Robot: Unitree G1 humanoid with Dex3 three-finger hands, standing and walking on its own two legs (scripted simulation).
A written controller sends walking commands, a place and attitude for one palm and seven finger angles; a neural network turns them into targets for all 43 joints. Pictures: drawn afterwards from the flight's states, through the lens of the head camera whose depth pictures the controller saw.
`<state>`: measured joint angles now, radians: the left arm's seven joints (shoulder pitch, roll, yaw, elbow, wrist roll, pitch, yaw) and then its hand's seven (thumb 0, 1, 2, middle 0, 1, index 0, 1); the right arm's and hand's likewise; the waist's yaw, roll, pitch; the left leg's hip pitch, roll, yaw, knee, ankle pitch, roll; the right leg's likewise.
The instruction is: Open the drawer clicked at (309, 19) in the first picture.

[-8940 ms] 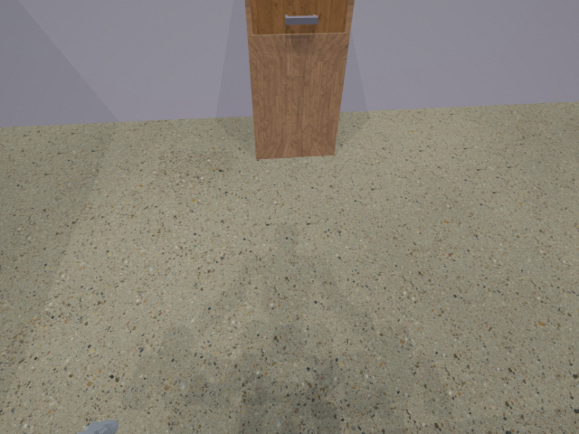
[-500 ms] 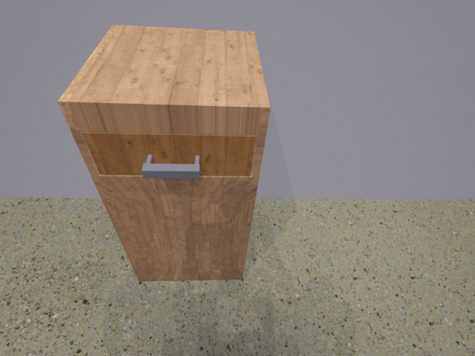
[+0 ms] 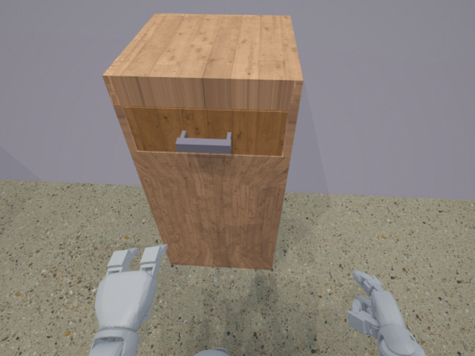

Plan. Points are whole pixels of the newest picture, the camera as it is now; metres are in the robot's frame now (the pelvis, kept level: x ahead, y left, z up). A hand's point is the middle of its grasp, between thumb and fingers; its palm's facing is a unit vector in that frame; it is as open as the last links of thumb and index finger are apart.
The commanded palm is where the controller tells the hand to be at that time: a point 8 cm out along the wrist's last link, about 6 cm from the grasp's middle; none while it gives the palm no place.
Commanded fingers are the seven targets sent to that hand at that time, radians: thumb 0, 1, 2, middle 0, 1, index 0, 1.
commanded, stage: raise the hand with hooked fingers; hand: left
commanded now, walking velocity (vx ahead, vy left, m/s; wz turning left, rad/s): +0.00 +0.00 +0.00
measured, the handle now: (205, 140) +0.60 +0.17 +0.02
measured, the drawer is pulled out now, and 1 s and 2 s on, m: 0.00 0.00 0.00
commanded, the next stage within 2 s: move the hooked fingers above the handle in 1.40 s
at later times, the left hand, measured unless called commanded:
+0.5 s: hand (139, 221) +0.31 +0.23 +0.06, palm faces +0.05 -0.11 -0.99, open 12.0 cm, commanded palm +0.29 +0.23 +0.12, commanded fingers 0.00 -0.29 0.39 -0.28 -1.07 -0.28 -1.07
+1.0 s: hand (146, 156) +0.40 +0.23 +0.13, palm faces +0.07 -0.08 -0.99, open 13.8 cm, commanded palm +0.37 +0.23 +0.19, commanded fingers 0.00 -0.50 0.30 -0.30 -1.20 -0.30 -1.20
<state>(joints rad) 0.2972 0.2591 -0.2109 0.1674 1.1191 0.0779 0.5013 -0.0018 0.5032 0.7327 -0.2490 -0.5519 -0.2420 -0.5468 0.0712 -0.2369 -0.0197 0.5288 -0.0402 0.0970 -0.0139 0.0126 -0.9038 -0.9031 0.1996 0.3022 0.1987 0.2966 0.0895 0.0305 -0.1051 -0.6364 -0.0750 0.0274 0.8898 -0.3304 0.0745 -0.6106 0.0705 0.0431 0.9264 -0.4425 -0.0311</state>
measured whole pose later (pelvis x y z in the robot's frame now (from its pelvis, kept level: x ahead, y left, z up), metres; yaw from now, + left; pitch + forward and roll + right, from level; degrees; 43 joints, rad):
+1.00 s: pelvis +0.10 -0.01 +0.04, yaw +1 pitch +4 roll +0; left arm -0.08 0.46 -0.10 0.02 0.93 0.17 0.08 0.00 -0.48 0.31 -0.32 -1.19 -0.31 -1.19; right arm 0.08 -0.25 0.01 0.60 0.01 0.17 -0.03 0.01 -0.90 -0.90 0.20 0.30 0.20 0.30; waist 0.08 0.07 -0.06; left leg -0.30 -0.09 -0.02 0.53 -0.30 0.06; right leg -0.27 0.06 0.05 0.55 -0.35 -0.05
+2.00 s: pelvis +0.08 -0.01 +0.04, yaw +1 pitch +5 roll +0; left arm -0.30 0.41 -0.17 0.32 0.97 0.11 0.12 0.00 -0.49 0.30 -0.32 -1.20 -0.31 -1.20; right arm 0.17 -0.24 0.00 0.63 0.03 0.17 -0.03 0.01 -0.90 -0.90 0.20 0.30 0.20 0.30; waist 0.04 0.06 -0.07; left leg -0.36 -0.08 -0.01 0.55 -0.27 0.06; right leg -0.34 0.06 0.05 0.57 -0.33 -0.04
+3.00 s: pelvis +0.09 -0.02 +0.03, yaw +0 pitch +13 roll +0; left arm -0.74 0.32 -0.17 0.93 1.04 0.08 0.29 0.00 -0.49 0.30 -0.32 -1.20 -0.31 -1.20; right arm 0.29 -0.24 -0.05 0.69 0.02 0.17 -0.02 0.01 -0.90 -0.90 0.20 0.30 0.20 0.30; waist -0.07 0.05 -0.15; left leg -0.57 -0.06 -0.01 0.66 -0.33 0.05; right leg -0.54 0.09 0.05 0.67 -0.37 -0.06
